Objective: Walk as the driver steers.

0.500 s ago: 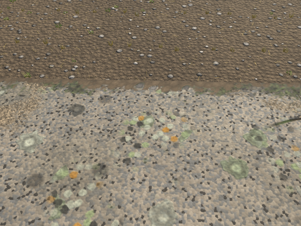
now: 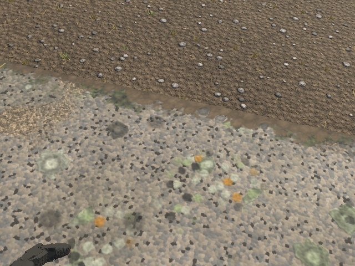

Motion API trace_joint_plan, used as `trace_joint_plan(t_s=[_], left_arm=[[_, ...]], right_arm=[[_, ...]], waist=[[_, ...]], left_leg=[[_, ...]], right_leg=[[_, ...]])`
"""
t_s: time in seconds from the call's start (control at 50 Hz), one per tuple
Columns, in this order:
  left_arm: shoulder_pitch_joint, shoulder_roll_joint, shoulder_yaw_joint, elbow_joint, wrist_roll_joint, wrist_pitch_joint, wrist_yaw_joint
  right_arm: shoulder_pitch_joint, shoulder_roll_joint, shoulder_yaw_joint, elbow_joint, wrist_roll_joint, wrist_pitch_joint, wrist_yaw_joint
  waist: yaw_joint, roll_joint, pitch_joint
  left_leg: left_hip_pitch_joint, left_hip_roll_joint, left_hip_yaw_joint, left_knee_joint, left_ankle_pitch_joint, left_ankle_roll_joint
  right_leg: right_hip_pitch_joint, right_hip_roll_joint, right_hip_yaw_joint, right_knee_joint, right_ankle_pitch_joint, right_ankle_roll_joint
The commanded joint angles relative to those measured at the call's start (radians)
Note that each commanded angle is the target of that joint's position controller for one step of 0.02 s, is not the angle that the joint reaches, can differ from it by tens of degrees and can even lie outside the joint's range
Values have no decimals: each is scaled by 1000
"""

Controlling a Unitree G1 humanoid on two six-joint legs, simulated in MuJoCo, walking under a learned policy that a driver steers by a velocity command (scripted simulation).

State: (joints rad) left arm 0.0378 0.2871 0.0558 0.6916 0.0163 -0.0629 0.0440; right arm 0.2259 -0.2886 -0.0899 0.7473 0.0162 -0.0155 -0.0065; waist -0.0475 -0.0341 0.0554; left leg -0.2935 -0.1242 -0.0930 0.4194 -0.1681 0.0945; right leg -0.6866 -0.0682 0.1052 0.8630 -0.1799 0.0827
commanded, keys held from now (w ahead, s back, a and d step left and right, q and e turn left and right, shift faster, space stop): q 0.82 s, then w+q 0.02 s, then w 0.16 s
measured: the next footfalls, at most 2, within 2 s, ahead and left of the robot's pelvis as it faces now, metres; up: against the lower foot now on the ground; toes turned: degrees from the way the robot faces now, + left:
right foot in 0.16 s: +0.20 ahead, -0.14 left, +0.00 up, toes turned +11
left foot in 0.56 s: +0.07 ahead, +0.10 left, +0.00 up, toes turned +22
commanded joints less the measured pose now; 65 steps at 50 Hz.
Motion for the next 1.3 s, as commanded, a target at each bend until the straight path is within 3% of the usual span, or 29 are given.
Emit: trace_joint_plan(t_s=[0.02, 0.1, 0.14, 0.16, 0.18, 0.2, 0.22, 0.26, 0.36, 0.48, 0.54, 0.56, 0.58, 0.6, 0.62, 0.66, 0.7, 0.82, 0.88, 0.94, 1.02, 1.04, 1.06, 1.08, 1.1, 1.14, 1.22, 1.26, 1.3], left_arm=[[13, 72, 16, -64, -8, 4, -6], [-10, 92, 28, -90, -12, -7, -21], [53, 98, 39, -83, -12, -21, -27], [93, 132, 49, -82, 0, -27, -23], [111, 195, 61, -98, 16, -19, -11], [160, 188, 62, -74, 39, -2, -16], [143, 134, 53, -98, 17, 3, -18], [98, 78, 37, -113, 4, 19, -14], [78, 117, 50, -107, 12, 50, 5], [75, 166, 71, -90, -13, 59, 0], [67, 159, 71, -76, -35, 65, -3], [112, 127, 65, -54, -34, 68, -7], [132, 62, 47, -69, -2, 71, -16], [48, 70, 46, -133, 10, 62, -8], [-12, 109, 58, -138, -4, 58, -1], [32, 124, 71, -97, -6, 65, 10], [64, 120, 75, -86, 4, 69, 11], [26, 73, 54, -99, -9, 59, -2], [26, 78, 49, -94, -22, 48, -23], [23, 84, 48, -100, -31, 24, -45], [120, 55, 44, -66, -36, -19, -62], [177, 69, 47, -52, -26, -27, -58], [287, 114, 54, -35, -7, -32, -52], [351, 223, 82, -7, 12, -34, -60], [332, 184, 78, -10, -7, -40, -59], [268, 115, 50, -26, -17, -36, -44], [220, 97, 35, -19, -12, -18, -30], [235, 115, 39, -2, -21, -1, -27], [279, 145, 46, 20, -27, 14, -26]], right_arm=[[-25, -159, -40, -83, 5, 12, -21], [-27, -149, -37, -105, 4, 33, -27], [-75, -138, -32, -132, 9, 35, -30], [-73, -102, -20, -151, 0, 33, -30], [1, -36, -3, -160, -22, 29, -30], [64, -92, -15, -172, -10, 24, -27], [94, -181, -41, -139, -11, 24, -23], [28, -180, -50, -121, 5, 53, -26], [-43, -74, -18, -169, 10, 69, -17], [-66, -89, -16, -200, 3, 69, 13], [14, -93, -30, -174, -1, 73, 24], [52, -113, -40, -164, -3, 71, 19], [72, -216, -65, -180, -8, 65, 3], [49, -297, -74, -209, -41, 50, 3], [50, -249, -63, -208, -56, 29, 7], [-50, -185, -41, -205, -24, 14, 0], [-89, -151, -24, -211, -7, 20, -11], [-38, -166, -29, -196, -9, 29, -31], [-20, -167, -28, -191, -3, 31, -29], [-7, -162, -19, -175, -8, 25, -16], [-24, -133, -2, -165, -4, 19, -8], [-34, -95, 10, -172, -8, 12, -9], [-50, -26, 30, -186, -13, 3, -7], [-79, -56, 19, -235, 9, -16, -9], [-107, -137, -5, -229, 12, -31, -12], [-73, -129, -10, -187, -3, -36, -4], [-103, -30, 14, -169, -20, -39, 11], [-138, 13, 30, -168, -16, -37, 19], [-164, -8, 24, -170, -10, -34, 26]], waist=[[25, 138, -190], [21, 177, -178], [74, 198, -170], [82, 157, -204], [34, -67, -266], [7, -312, -297], [20, -193, -274], [32, -58, -197], [48, -136, -163], [63, -169, -202], [18, -142, -191], [13, -80, -172], [42, 204, -140], [19, 357, -126], [-24, 256, -151], [42, 169, -116], [64, 185, -132], [35, 178, -160], [11, 208, -160], [-2, 227, -116], [63, 174, -76], [85, 139, -95], [113, -9, -129], [101, -224, -59], [107, -150, 33], [70, -99, 47], [66, -92, -34], [84, -108, -67], [103, -122, -83]], left_leg=[[72, 231, -198, -16, 422, 123], [132, 242, -327, 62, 330, 107], [114, 202, -351, 125, 286, 63], [39, 155, -320, 216, 176, 19], [-125, 35, -174, 456, -264, -42], [-320, -26, -75, 649, -584, -99], [-354, 42, -88, 814, -523, -137], [-372, 83, -43, 892, -390, -179], [-292, 120, 68, 694, -272, -196], [-112, 157, 117, 386, -213, -141], [48, 115, 169, 131, -73, -72], [150, 114, 125, 36, -1, -37], [269, 343, -214, -66, 220, 52], [214, 523, -463, -85, 376, 247], [177, 491, -434, -110, 267, 261], [145, 374, -288, -85, 166, 139], [106, 329, -239, -71, 249, 116], [184, 299, -276, -40, 241, 123], [146, 290, -338, -103, -211, 133], [77, 286, -379, -123, -352, 141], [-35, 231, -384, -79, -425, 102], [-110, 195, -348, -3, -417, 63], [-236, 105, -217, 268, -423, -1], [-477, 9, -54, 448, -441, -43], [-581, 82, -74, 588, -401, -59], [-585, 120, -43, 650, -264, -81], [-381, 148, 71, 512, -110, -140], [-248, 132, 110, 360, -41, -142], [-179, 113, 123, 264, 14, -134]], right_leg=[[128, 56, -25, -109, 69, 12], [172, 101, -5, -257, -24, -11], [307, 98, -19, -445, 95, -50], [465, -7, 38, -485, 259, -93], [662, -240, 224, -441, 639, -196], [729, -405, 505, -479, 722, -380], [709, -379, 459, -476, 633, -391], [614, -241, 209, -465, 482, -306], [525, -176, 12, -532, 384, -304], [518, -241, -40, -530, 261, -299], [460, -223, -93, -443, 126, -226], [369, -186, -149, -349, 25, -157], [131, -66, -267, -57, -258, -47], [-63, 59, -166, 175, -499, -10], [-65, 47, -64, 291, -466, -23], [-58, 23, -35, 301, -284, -39], [2, 39, -44, 324, -197, -21], [37, 74, -33, 107, -143, 1], [113, 76, -49, -46, -153, -13], [216, 83, -75, -162, -217, -43], [467, 88, -111, -449, -78, -112], [589, 33, -60, -464, -74, -134], [715, -134, 126, -521, -159, -187], [727, -295, 488, -650, -389, -323], [693, -339, 552, -678, -514, -375], [691, -239, 372, -661, -303, -319], [614, -126, 50, -605, 485, -264], [576, -87, -34, -578, 572, -243], [583, -104, -30, -559, 576, -245]])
